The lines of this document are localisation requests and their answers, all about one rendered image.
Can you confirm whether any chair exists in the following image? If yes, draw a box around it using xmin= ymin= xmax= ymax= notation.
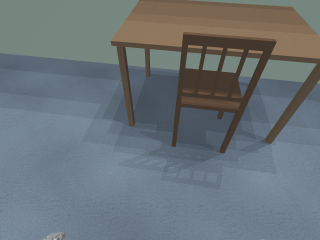
xmin=172 ymin=32 xmax=277 ymax=153

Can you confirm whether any table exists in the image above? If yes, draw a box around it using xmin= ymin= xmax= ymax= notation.
xmin=111 ymin=0 xmax=320 ymax=144

